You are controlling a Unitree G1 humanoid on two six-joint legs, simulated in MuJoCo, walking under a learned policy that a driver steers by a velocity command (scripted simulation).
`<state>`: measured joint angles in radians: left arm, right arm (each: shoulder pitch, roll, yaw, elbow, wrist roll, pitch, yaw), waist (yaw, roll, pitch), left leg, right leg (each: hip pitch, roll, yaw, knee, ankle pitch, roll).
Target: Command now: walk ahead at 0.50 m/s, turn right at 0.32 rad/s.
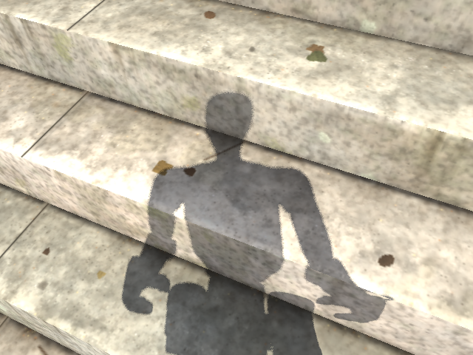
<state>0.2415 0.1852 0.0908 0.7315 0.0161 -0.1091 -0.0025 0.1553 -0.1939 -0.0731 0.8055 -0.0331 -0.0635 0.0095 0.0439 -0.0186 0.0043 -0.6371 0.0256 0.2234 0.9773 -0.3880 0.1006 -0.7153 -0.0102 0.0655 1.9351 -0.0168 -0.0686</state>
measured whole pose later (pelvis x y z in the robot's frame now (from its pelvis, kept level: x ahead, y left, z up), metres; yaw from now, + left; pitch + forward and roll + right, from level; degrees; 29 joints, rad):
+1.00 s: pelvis +0.52 -0.15 +0.36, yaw -33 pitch +3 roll +5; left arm 0.30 0.21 0.10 0.74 0.06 -0.10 -0.01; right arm 0.09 -0.17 -0.05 0.72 -0.03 -0.04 -0.05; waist 0.03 -0.04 -0.05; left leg -0.68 0.01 0.20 1.10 -0.48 0.08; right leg -0.67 0.12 0.13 1.80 -0.06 -0.13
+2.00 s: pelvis +0.93 -0.53 +0.71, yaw -28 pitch +2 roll +3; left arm 0.39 0.16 0.04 0.83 0.03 -0.11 -0.02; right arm 0.16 -0.16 -0.02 0.72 -0.02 0.03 -0.04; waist 0.00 0.02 -0.06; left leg -0.74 -0.13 0.18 1.23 -0.56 0.18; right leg -0.42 -0.11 -0.01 1.37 0.00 -0.06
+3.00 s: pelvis +1.48 -0.66 +1.11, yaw +1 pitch +3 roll +3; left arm 0.33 0.19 0.08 0.80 0.00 -0.13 -0.02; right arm 0.10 -0.17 -0.05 0.72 -0.03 -0.01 0.01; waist 0.05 0.00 0.03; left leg -0.78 -0.06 0.17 1.13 -0.41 0.12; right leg -0.52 -0.04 0.11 1.75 -0.01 -0.04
